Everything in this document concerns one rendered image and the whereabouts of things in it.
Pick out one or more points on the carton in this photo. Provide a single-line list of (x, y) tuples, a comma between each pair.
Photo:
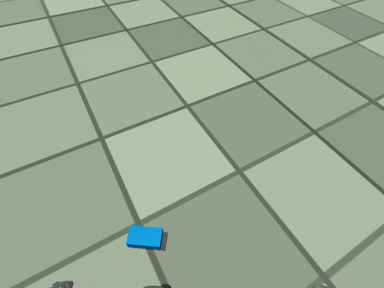
[(145, 237)]

